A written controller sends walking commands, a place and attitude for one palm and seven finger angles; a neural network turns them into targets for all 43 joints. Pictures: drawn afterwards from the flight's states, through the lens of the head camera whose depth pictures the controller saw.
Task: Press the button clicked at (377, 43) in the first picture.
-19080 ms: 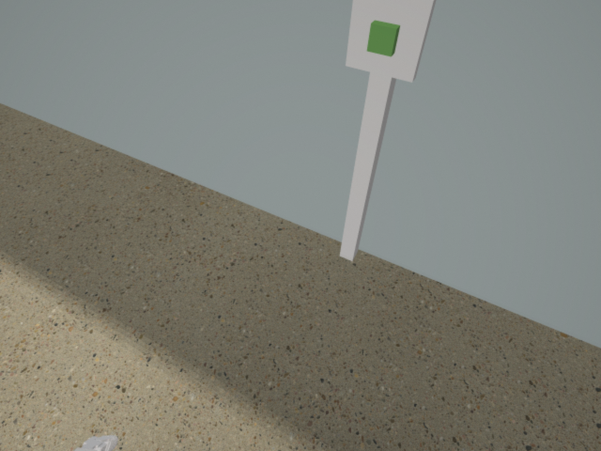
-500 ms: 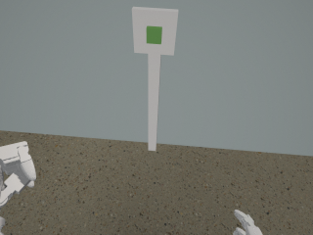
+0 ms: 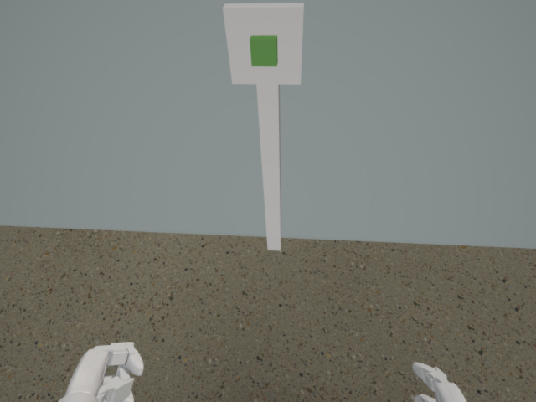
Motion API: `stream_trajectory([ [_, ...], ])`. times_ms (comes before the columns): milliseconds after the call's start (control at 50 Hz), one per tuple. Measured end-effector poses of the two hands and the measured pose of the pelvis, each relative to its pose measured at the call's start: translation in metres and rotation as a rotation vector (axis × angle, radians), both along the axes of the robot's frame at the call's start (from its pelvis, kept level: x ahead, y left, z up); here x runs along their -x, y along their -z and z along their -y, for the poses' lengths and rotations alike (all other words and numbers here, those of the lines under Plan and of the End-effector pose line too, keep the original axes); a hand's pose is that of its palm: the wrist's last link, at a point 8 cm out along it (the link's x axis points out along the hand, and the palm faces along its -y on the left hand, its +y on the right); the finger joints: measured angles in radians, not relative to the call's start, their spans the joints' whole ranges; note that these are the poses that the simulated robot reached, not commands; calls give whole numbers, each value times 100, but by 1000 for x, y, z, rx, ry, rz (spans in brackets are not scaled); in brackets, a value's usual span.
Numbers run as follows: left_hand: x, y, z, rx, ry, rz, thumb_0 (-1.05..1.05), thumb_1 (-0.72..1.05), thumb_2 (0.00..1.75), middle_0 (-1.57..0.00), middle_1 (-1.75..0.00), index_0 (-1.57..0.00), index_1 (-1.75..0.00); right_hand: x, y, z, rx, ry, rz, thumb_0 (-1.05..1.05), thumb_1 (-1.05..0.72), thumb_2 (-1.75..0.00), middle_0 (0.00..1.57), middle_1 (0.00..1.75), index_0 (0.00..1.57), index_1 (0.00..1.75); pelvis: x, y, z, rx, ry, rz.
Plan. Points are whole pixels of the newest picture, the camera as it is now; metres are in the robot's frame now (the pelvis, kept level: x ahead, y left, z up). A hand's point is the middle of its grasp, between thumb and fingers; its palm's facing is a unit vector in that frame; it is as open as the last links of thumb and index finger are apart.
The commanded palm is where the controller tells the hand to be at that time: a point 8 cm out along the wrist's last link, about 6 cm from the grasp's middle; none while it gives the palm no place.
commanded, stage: let the arm hang, fingers relaxed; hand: left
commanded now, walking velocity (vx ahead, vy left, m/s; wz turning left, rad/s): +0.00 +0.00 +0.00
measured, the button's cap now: (264, 50) +0.83 +0.05 +0.15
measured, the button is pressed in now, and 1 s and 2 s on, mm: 0 0 0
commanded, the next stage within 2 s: stand and wait in 0.92 s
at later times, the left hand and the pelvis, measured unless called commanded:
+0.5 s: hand out of the picture -0.05 +0.19 -0.16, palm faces +0.04 -0.97 -0.24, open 6.4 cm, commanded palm none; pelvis -0.01 +0.00 +0.01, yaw +0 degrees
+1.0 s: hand out of the picture +0.00 +0.16 -0.16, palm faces +0.05 -0.98 -0.20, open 7.4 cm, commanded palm none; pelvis +0.00 -0.01 +0.01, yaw +0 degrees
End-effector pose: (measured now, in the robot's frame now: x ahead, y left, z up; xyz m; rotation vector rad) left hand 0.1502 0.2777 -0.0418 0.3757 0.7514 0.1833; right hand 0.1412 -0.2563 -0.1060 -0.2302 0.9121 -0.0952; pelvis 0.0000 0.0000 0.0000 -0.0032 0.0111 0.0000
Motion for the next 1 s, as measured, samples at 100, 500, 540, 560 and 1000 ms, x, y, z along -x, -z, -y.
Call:
stream_trajectory([
  [100,79,79,44,176,-51,-393,1,90,90,-106,-125,-105,-125,65,8,6,37,60,-207,1,-91,-90,20,30,20,30,5,-4,3,1,-2,21],
  [500,205,83,40,181,-255,-726,0,90,90,-37,-50,-36,-50,193,32,-51,-97,151,-595,1,-91,-90,20,30,20,30,9,-13,1,7,-8,36],
  [540,198,84,44,190,-249,-705,0,90,90,-32,-44,-31,-44,188,33,-54,-106,151,-580,1,-91,-90,20,30,20,30,8,-13,1,5,-7,36],
  [560,194,85,46,195,-245,-693,0,90,90,-30,-42,-29,-42,186,33,-56,-109,150,-571,1,-91,-90,20,30,20,30,8,-13,1,4,-6,36],
  [1000,157,88,65,222,-214,-623,0,91,90,-20,-30,-20,-30,158,30,-36,-78,157,-513,1,-91,-90,20,30,20,30,-1,-14,10,1,-2,40],
])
